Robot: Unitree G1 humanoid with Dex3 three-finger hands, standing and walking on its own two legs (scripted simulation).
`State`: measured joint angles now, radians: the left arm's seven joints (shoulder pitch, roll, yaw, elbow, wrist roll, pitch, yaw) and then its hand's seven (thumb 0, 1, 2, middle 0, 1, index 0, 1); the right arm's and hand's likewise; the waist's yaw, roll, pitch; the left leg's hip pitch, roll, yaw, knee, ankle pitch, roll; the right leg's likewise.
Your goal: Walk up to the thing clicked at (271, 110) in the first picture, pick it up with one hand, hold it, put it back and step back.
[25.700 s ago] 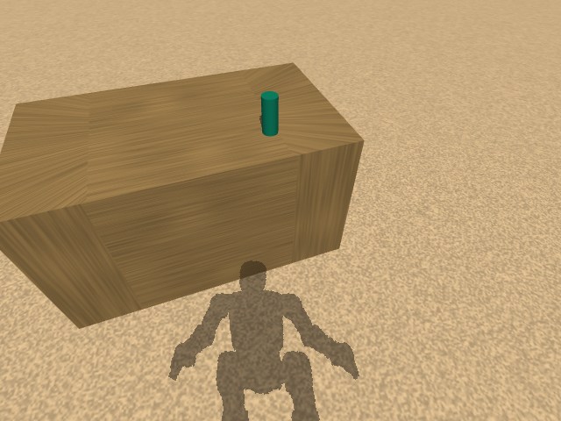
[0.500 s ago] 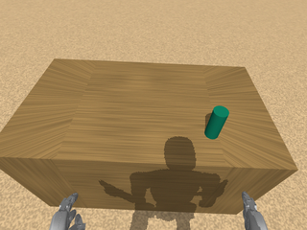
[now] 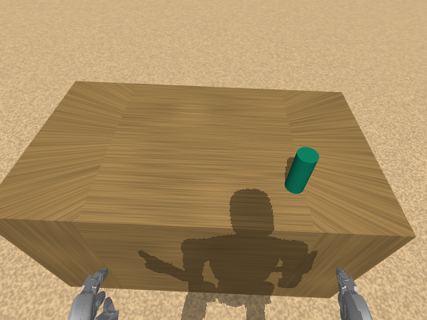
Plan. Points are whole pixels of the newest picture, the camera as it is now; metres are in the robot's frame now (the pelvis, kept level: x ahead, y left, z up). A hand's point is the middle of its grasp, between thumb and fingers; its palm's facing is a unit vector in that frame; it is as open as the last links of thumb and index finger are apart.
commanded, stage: home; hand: right
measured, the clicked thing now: (300, 171) +0.51 -0.22 -0.06
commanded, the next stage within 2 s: stand in 0.86 s
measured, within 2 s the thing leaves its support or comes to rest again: neither
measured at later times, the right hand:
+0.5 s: hand (320, 317) +0.17 -0.18 -0.06, palm faces +0.12 +0.95 -0.28, open 17.4 cm
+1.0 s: hand out of the picture +0.06 -0.27 -0.12, palm faces -0.04 +0.93 -0.36, open 17.4 cm
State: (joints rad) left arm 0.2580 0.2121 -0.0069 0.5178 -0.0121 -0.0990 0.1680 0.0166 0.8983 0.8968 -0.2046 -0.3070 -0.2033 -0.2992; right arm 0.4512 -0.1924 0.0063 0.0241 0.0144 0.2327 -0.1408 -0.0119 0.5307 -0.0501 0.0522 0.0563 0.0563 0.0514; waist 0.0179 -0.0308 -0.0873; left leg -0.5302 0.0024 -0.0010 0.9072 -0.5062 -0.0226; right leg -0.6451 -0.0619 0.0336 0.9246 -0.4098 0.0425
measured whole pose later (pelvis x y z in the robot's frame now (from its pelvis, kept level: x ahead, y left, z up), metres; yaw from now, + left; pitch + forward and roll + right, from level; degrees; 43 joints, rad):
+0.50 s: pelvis +0.00 +0.00 +0.00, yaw +0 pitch +7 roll +1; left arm 0.26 0.21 -0.01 0.52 -0.01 -0.10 0.17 0.02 0.90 0.90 -0.20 -0.31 -0.20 -0.30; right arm 0.45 -0.19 0.01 0.02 0.01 0.25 -0.14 -0.01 0.52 -0.06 0.05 0.06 0.06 0.05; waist 0.02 -0.03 -0.10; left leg -0.53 0.00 0.00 0.91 -0.51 -0.02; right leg -0.65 -0.06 0.04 0.93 -0.41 0.04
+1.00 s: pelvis +0.00 -0.02 +0.03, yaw +1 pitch -1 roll +1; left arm 0.20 0.34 0.04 0.97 0.03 -0.01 -0.01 0.01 0.90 0.90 -0.20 -0.31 -0.20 -0.30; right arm 0.28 -0.35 -0.04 0.88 -0.04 -0.01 -0.01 -0.01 0.52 -0.06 0.05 0.06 0.06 0.05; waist 0.00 0.01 0.03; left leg -0.26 0.04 -0.03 0.68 -0.41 -0.05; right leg -0.37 -0.03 -0.01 0.71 -0.33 0.00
